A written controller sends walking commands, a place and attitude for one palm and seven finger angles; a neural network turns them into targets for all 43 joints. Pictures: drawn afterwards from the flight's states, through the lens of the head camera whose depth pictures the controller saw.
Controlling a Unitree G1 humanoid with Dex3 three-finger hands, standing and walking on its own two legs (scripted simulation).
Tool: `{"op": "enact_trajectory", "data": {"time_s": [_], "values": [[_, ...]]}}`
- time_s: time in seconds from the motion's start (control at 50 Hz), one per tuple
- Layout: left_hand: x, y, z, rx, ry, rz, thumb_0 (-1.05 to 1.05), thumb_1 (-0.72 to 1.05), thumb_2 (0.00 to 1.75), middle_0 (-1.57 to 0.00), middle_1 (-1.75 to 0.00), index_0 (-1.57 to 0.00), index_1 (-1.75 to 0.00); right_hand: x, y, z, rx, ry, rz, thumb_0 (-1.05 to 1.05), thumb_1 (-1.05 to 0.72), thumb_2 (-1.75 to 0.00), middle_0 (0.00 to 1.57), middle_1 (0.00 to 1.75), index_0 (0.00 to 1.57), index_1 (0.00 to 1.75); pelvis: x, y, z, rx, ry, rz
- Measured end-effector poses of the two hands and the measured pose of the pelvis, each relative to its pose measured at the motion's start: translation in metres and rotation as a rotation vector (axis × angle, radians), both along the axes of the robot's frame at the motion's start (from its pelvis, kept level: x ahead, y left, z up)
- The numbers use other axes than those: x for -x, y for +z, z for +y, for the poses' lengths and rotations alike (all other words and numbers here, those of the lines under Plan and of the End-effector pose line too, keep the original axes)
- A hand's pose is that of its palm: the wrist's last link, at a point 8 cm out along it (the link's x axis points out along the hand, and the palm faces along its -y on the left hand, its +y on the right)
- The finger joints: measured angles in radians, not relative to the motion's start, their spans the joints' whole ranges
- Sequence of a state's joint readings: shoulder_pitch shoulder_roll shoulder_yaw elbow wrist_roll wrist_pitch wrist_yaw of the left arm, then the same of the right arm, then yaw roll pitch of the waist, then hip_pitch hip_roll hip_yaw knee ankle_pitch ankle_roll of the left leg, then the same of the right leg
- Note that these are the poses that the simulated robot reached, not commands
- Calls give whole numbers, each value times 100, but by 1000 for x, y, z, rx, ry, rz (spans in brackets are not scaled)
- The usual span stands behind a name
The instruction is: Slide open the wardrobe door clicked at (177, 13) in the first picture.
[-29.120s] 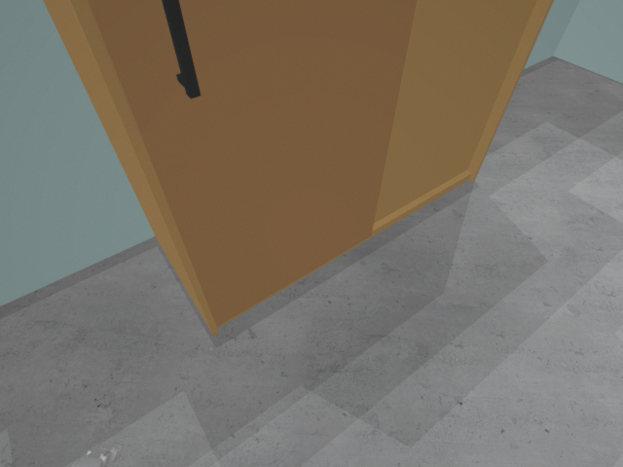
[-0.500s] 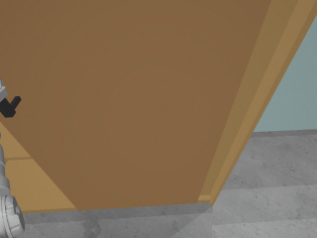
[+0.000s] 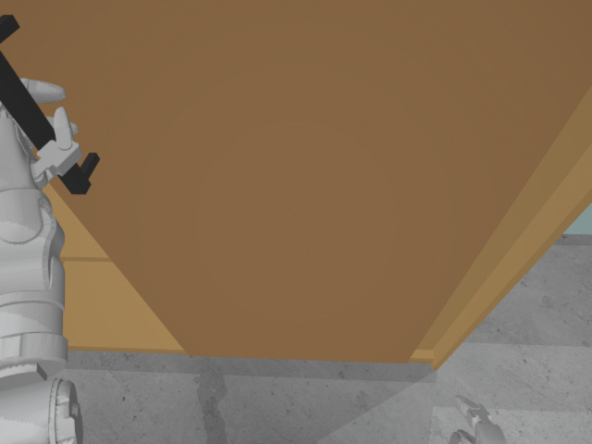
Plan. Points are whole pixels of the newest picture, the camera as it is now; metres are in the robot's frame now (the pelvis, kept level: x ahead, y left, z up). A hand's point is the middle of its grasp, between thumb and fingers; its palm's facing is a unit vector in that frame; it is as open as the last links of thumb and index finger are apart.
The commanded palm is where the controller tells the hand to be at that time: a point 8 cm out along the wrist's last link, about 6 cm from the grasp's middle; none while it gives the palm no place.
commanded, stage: stop walking and hold the door there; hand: left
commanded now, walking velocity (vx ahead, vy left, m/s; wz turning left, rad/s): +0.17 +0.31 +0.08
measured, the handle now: (46, 115) +0.40 +0.33 +0.24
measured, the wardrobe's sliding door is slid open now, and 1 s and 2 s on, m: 0.59 0.59 0.59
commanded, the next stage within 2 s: loosen the grip on the handle in 1.20 s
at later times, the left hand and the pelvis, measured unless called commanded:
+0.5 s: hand (68, 153) +0.37 +0.30 +0.21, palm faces +0.33 -0.94 -0.11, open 5.6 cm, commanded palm +0.34 +0.33 +0.19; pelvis +0.00 +0.09 -0.02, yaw +5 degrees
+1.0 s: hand (64, 155) +0.37 +0.30 +0.21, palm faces +0.25 -0.96 -0.10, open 5.5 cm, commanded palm +0.34 +0.34 +0.19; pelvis -0.01 +0.11 +0.00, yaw +3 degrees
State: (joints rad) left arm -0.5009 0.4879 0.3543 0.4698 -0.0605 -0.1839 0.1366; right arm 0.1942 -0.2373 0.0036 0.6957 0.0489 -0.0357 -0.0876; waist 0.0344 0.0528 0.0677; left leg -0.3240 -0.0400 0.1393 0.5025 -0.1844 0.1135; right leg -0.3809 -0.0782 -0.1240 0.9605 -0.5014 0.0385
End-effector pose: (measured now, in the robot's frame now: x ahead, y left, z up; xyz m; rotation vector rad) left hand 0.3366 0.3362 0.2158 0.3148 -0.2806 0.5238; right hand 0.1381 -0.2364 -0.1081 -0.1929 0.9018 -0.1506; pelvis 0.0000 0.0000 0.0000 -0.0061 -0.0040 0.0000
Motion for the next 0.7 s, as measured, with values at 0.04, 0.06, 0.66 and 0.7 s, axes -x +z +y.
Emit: {"op": "enact_trajectory", "data": {"time_s": [0.04,0.06,0.66,0.7], "values": [[0,0,0,-1,-1,2,-15,71,79,-46,-145,-40,-140,-10,-2,13,-30,35,-15,1,-91,-90,20,30,20,30,0,0,1,-6,0,7],[0,0,0,-3,-2,2,-15,72,79,-46,-144,-40,-140,-15,-4,19,-44,54,-23,1,-91,-90,20,30,20,30,-1,-2,2,-10,2,11],[2,-12,5,61,-239,-142,-15,76,84,-46,-142,-26,-137,-48,-16,159,-132,215,-64,1,-91,-90,20,30,20,30,4,-16,83,-6,82,-46],[2,-11,6,55,-246,-129,-15,75,83,-46,-141,-27,-138,-43,-15,158,-126,214,-41,1,-91,-90,20,30,20,30,3,-11,86,-16,84,-38]]}}
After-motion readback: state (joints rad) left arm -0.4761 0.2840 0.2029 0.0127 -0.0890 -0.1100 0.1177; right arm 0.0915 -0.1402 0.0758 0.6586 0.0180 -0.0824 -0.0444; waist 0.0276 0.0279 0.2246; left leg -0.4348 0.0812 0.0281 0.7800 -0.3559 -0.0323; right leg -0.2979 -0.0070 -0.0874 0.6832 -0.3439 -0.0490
